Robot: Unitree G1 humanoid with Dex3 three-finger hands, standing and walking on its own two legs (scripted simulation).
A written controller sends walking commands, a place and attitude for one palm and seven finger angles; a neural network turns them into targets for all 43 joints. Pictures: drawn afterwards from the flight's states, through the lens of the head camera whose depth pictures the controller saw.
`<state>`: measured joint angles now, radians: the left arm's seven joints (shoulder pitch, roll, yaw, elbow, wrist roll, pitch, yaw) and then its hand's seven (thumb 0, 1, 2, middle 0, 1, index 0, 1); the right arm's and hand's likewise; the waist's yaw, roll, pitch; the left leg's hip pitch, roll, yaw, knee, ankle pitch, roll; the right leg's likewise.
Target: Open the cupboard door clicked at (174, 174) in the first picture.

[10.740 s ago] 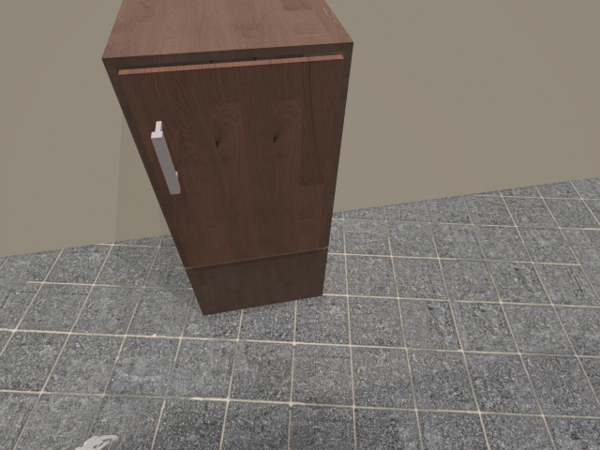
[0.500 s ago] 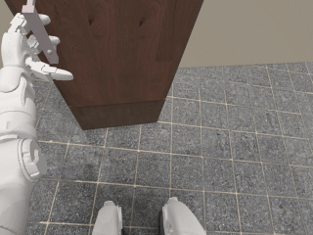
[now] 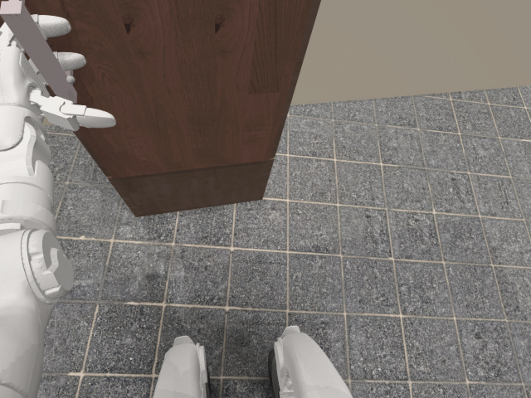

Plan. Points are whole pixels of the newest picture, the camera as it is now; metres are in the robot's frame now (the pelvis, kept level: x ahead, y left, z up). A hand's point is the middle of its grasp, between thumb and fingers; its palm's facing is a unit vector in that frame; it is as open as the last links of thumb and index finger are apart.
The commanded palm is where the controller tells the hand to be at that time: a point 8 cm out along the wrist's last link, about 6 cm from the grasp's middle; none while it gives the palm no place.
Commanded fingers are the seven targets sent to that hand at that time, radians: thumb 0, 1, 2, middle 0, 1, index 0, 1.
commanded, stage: slide the fingers in behind the handle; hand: left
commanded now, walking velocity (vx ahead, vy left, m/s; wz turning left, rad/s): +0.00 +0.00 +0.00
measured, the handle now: (45, 48) +0.59 +0.24 +0.09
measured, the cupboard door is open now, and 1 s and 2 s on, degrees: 0 0 45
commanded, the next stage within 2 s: close the thumb around the handle in 0.10 s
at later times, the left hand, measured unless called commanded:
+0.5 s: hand (69, 81) +0.54 +0.21 +0.08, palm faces +0.07 -1.00 -0.02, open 11.4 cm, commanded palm +0.52 +0.25 +0.07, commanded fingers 0.00 0.40 0.68 -0.36 -1.30 -0.36 -1.30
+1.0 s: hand (65, 83) +0.54 +0.21 +0.08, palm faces +0.05 -1.00 -0.01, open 5.6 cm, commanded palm +0.52 +0.25 +0.07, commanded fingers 0.00 0.90 0.90 -0.40 -1.35 -0.40 -1.35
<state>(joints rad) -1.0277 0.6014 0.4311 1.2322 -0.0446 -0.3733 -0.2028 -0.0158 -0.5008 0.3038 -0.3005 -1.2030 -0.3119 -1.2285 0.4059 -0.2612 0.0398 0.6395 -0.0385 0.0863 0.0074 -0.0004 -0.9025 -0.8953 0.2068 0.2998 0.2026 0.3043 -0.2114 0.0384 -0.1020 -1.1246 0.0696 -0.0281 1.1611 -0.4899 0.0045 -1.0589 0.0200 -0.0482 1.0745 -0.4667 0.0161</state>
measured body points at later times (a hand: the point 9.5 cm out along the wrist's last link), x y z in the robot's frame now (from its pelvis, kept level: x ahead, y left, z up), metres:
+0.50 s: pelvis +0.01 +0.00 +0.01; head +0.16 +0.03 +0.43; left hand +0.53 +0.26 +0.08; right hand +0.01 -0.26 -0.10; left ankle +0.02 +0.11 -0.65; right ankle +0.02 -0.14 -0.65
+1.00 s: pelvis +0.00 +0.01 +0.00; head +0.15 +0.04 +0.42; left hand +0.53 +0.27 +0.08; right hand -0.01 -0.26 -0.10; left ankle +0.02 +0.11 -0.65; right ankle +0.02 -0.14 -0.65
